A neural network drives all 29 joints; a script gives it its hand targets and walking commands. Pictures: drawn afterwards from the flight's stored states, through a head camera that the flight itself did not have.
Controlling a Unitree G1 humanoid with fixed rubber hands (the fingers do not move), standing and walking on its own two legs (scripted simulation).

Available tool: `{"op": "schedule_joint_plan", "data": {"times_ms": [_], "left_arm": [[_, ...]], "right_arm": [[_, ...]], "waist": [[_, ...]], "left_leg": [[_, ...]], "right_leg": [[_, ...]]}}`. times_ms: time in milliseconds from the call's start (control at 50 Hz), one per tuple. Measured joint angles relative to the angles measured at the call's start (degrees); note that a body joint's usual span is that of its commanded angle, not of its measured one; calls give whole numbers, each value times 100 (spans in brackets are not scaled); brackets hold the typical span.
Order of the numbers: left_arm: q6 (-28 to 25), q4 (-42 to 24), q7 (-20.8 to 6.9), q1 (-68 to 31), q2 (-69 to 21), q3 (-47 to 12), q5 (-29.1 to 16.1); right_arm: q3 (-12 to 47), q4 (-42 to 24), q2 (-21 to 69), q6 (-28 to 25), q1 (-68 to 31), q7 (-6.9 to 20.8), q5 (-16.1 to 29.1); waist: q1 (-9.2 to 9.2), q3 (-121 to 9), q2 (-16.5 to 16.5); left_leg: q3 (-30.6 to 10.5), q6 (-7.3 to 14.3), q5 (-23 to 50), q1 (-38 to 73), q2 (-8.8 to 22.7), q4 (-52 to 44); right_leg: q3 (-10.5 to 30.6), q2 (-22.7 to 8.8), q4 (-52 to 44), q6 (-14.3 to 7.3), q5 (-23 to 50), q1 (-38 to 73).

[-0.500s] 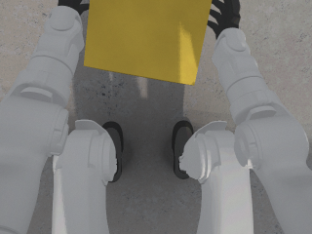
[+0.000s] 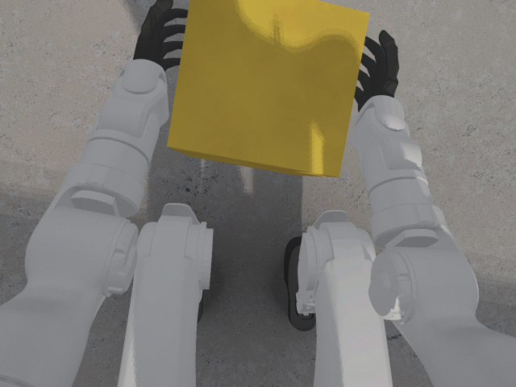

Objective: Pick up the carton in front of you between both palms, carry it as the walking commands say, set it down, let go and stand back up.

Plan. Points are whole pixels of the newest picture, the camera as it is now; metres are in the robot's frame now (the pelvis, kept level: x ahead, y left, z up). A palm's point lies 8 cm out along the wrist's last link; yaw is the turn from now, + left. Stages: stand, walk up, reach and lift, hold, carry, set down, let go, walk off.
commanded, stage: reach and lift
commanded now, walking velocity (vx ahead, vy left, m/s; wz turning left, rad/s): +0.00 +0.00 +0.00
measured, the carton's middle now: (258, 102) +0.50 +0.01 -0.18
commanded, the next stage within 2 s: none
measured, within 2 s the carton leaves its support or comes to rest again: neither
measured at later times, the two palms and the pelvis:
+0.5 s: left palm (83, 19) +0.47 +0.17 +0.07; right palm (473, 58) +0.48 -0.13 +0.08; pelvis +0.02 -0.01 +0.13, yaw +2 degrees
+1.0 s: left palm out of the picture +0.43 +0.16 +0.23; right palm out of the picture +0.44 -0.14 +0.24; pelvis +0.07 -0.01 +0.27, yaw +3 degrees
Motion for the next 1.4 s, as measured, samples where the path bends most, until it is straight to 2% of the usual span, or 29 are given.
{"op": "schedule_joint_plan", "data": {"times_ms": [160,220,280,520,700,1120,1260,1400], "left_arm": [[535,-155,-403,538,-615,1444,1247],[628,-263,-502,665,-824,1816,1647],[690,-476,-569,849,-966,1993,1850],[894,-1459,-591,1881,-1256,1832,1715],[958,-1677,-550,2647,-1466,1738,1660],[852,-2024,-527,4308,-2016,1689,1911],[1049,-2323,-536,4833,-2125,1583,1917],[1467,-2727,-567,5258,-2227,1471,1963]], "right_arm": [[-1154,-201,655,591,358,359,-1420],[-1373,-360,779,741,472,464,-1744],[-1448,-550,878,836,599,534,-1915],[-1074,-1267,1106,996,1449,569,-1796],[-839,-1334,1188,1037,2147,591,-1726],[-568,-1351,1387,941,3583,838,-2033],[-424,-1592,1464,1154,4041,904,-2125],[-281,-1967,1533,1578,4434,961,-2225]], "waist": [[-20,-1120,171],[-17,-1363,196],[9,-1530,188],[17,-1881,168],[4,-2067,188],[35,-1863,228],[62,-1665,224],[87,-1437,243]], "left_leg": [[-100,-81,109,513,-141,-861],[-119,-96,175,708,-159,-1222],[-121,-99,219,904,-133,-1548],[-137,-111,216,1916,-95,-2519],[-142,-81,176,3156,-87,-3327],[-158,-16,654,6843,-43,-6054],[-167,-11,936,8223,-18,-7105],[-192,-10,1286,9682,9,-8210]], "right_leg": [[-40,-17,-803,-100,58,538],[-17,36,-1146,-124,109,726],[0,50,-1465,-142,140,898],[28,23,-2429,-217,166,1882],[57,-24,-3244,-259,132,3125],[152,-139,-5961,-357,632,6786],[183,-178,-6994,-390,916,8150],[196,-220,-8091,-415,1265,9603]]}}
